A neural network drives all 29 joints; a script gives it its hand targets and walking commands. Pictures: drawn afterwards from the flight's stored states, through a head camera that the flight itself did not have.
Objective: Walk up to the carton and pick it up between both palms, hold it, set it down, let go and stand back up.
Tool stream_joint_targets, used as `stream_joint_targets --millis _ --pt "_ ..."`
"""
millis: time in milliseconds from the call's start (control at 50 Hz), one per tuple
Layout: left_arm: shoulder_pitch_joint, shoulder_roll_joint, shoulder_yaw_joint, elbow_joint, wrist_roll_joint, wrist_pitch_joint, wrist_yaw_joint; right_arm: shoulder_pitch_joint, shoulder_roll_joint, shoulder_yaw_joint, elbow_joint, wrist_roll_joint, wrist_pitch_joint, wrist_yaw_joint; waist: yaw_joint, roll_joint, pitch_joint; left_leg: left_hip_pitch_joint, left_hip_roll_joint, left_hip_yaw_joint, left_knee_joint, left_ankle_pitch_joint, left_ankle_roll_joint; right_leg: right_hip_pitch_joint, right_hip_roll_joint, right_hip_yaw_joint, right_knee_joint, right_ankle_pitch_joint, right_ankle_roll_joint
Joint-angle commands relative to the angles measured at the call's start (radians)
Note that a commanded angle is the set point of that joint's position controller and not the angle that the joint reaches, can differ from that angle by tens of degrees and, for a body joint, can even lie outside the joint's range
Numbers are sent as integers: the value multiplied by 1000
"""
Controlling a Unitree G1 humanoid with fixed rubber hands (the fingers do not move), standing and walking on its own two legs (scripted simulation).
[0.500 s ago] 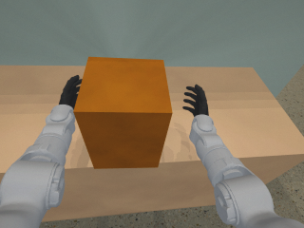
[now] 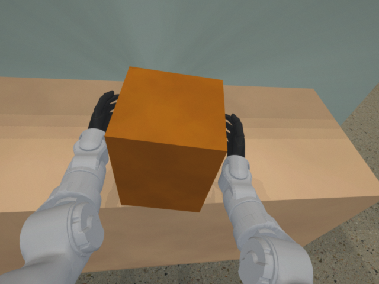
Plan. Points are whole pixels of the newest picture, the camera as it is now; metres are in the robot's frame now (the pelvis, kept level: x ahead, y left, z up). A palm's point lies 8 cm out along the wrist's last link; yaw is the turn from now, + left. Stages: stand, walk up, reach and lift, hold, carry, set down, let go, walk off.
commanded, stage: reach and lift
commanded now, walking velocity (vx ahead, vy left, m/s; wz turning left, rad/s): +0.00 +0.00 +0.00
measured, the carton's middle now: (168, 147) +0.43 +0.03 +0.04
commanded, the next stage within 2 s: none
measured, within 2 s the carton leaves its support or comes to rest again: leaves its support in 1.38 s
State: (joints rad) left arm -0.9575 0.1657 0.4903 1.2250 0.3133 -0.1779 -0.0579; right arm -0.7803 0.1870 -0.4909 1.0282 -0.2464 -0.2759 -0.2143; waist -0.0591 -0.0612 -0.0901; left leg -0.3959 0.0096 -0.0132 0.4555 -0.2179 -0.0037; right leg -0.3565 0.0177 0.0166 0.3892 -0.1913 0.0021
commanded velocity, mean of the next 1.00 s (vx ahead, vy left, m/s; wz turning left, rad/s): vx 0.00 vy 0.00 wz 0.00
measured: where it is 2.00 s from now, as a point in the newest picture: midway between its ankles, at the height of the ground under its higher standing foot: outside the picture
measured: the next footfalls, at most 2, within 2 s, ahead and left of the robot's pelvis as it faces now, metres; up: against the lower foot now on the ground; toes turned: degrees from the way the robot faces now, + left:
none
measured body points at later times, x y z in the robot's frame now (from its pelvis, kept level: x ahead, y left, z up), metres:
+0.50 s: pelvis +0.00 +0.01 +0.00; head +0.03 +0.05 +0.45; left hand +0.45 +0.17 +0.09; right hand +0.40 -0.12 +0.08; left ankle +0.00 +0.11 -0.74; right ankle -0.01 -0.13 -0.74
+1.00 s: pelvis +0.00 +0.01 +0.00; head +0.03 +0.05 +0.45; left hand +0.45 +0.17 +0.09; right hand +0.39 -0.12 +0.08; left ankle +0.00 +0.11 -0.74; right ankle -0.01 -0.13 -0.74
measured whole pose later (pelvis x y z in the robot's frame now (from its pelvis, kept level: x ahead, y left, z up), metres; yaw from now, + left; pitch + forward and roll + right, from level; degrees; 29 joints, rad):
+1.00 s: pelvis +0.00 +0.01 +0.00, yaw +0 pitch +6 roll -2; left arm -0.90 0.08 0.56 1.11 0.39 -0.11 -0.07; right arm -0.70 0.23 -0.60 0.89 -0.33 -0.22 -0.14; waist -0.06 -0.06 -0.05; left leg -0.33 0.00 -0.01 0.46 -0.23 0.01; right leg -0.27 0.01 0.01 0.35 -0.18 0.01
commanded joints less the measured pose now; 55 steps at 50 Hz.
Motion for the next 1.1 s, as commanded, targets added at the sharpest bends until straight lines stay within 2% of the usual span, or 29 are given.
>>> stream_joint_targets --millis 0,20,40,60,80,100,120,140,160,180,200,220,240,260,320,380,420,480,500,540,580,620,760,800,860,920,980,1000,1080 --pt "-308 -550 -132 -31 106 24 -156 -382 447 126 -86 -240 -17 170 6 151 -360 318 -32 119 -52 417 -42 377 -18 -86 -35 497 26" --pt "-340 -557 -147 -45 97 26 -152 -406 442 114 -90 -235 -12 173 -15 155 -368 343 -30 116 -50 440 -53 363 -7 -96 -44 469 24" --pt "-341 -561 -139 -32 107 40 -150 -410 436 114 -96 -237 -9 182 -8 175 -344 356 -26 108 -52 445 -57 356 -3 -96 -52 432 22" --pt "-347 -574 -144 -32 96 39 -150 -419 447 119 -112 -252 -9 183 -3 145 -361 352 -29 117 -54 432 -53 341 0 -101 -54 433 23" --pt "-329 -574 -130 -53 115 41 -148 -403 445 123 -116 -246 -5 187 -1 169 -344 363 -30 118 -55 441 -56 354 -2 -100 -59 437 23" --pt "-353 -577 -156 -72 101 38 -143 -413 441 110 -101 -245 -8 191 -23 190 -356 386 -20 103 -51 482 -72 342 8 -108 -57 415 17" --pt "-333 -573 -131 -39 108 49 -142 -421 443 118 -118 -245 5 201 4 165 -335 377 -23 114 -64 434 -63 338 6 -105 -67 391 17" --pt "-345 -577 -121 -55 117 56 -147 -404 444 111 -123 -253 11 201 -1 150 -302 375 -27 119 -69 415 -59 332 7 -108 -75 365 20" --pt "-328 -579 -132 -62 122 59 -147 -385 436 95 -110 -254 19 204 -21 171 -305 378 -23 110 -76 423 -63 336 4 -110 -81 344 19" --pt "-326 -566 -123 -62 124 69 -146 -390 414 96 -127 -258 25 204 -13 169 -282 388 -22 115 -78 415 -63 328 7 -114 -82 330 19" --pt "-334 -579 -128 -66 125 75 -151 -391 419 76 -129 -266 31 203 -38 185 -300 392 -23 108 -82 412 -64 327 9 -118 -91 306 17" --pt "-329 -579 -122 -54 122 77 -153 -400 440 100 -134 -270 31 207 -13 142 -284 375 -25 119 -77 401 -56 333 9 -112 -83 330 23" --pt "-335 -593 -130 -77 123 73 -148 -409 443 98 -147 -264 20 208 -23 176 -326 381 -28 114 -69 447 -66 339 9 -113 -78 364 23" --pt "-353 -589 -131 -91 123 70 -143 -434 454 117 -167 -254 18 214 3 172 -356 393 -21 115 -67 454 -65 337 14 -115 -78 334 20" --pt "-364 -580 -136 -85 115 74 -142 -423 440 91 -150 -265 28 213 -29 175 -356 394 -25 117 -67 458 -69 325 10 -114 -80 357 22" --pt "-320 -606 -118 -90 126 80 -145 -385 466 121 -153 -265 32 214 -4 156 -326 383 -26 127 -71 449 -60 344 9 -109 -77 386 26" --pt "-343 -612 -141 -114 122 74 -140 -413 464 122 -159 -261 22 217 -4 179 -375 395 -30 120 -65 484 -72 340 9 -114 -76 388 23" --pt "-323 -597 -113 -82 127 79 -144 -411 472 135 -200 -265 25 216 14 144 -357 349 -32 124 -70 421 -52 360 2 -99 -71 395 30" --pt "-332 -609 -133 -86 122 77 -144 -409 474 131 -173 -269 24 214 0 153 -358 358 -28 122 -69 452 -59 349 3 -106 -65 407 27" --pt "-325 -603 -126 -94 122 80 -148 -407 488 142 -169 -251 35 215 11 156 -343 344 -33 130 -68 432 -52 380 -1 -95 -62 429 29" --pt "-327 -603 -139 -109 116 76 -147 -403 477 147 -180 -253 34 214 -12 145 -359 356 -29 121 -82 434 -53 381 4 -105 -63 427 30" --pt "-315 -603 -117 -99 130 84 -146 -408 478 146 -178 -256 37 218 14 152 -328 350 -28 128 -84 426 -54 374 6 -107 -67 382 25" --pt "-336 -618 -153 -107 113 82 -139 -425 474 142 -178 -253 25 211 -13 175 -374 367 -25 121 -72 455 -65 341 12 -118 -70 390 21" --pt "-296 -630 -140 -105 117 79 -136 -416 488 174 -185 -250 21 215 23 146 -349 342 -25 127 -72 467 -59 359 9 -110 -57 423 26" --pt "-309 -622 -162 -120 103 73 -137 -414 495 177 -175 -241 22 210 2 167 -382 343 -24 122 -66 472 -61 379 6 -106 -53 448 21" --pt "-292 -634 -131 -84 120 93 -143 -410 494 170 -182 -253 30 206 15 130 -332 321 -31 132 -76 412 -51 378 6 -114 -57 412 24" --pt "-337 -634 -185 -160 95 73 -130 -427 496 194 -198 -242 15 204 6 170 -421 350 -27 126 -58 500 -64 375 8 -111 -49 466 24" --pt "-333 -643 -193 -172 98 72 -120 -436 495 211 -188 -232 10 206 19 184 -448 376 -22 129 -52 531 -70 362 14 -115 -54 449 17" --pt "-332 -660 -222 -180 77 79 -115 -463 475 220 -231 -229 -8 202 8 181 -475 412 -12 125 -36 587 -80 338 24 -129 -60 439 12"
